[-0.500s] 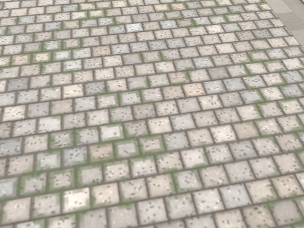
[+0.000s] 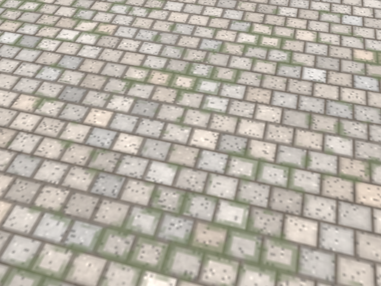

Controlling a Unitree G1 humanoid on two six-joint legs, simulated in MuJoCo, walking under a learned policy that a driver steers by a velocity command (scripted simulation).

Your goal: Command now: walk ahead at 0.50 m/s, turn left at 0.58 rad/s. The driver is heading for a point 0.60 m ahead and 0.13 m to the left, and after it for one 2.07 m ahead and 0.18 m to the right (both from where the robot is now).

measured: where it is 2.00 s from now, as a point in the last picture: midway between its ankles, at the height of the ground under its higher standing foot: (176, 274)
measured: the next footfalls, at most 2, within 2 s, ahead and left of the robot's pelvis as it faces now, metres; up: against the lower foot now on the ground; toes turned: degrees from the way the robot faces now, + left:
left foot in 0.12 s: +0.21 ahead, +0.10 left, +0.00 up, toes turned +9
right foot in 0.66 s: +0.57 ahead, +0.04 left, +0.00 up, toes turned +24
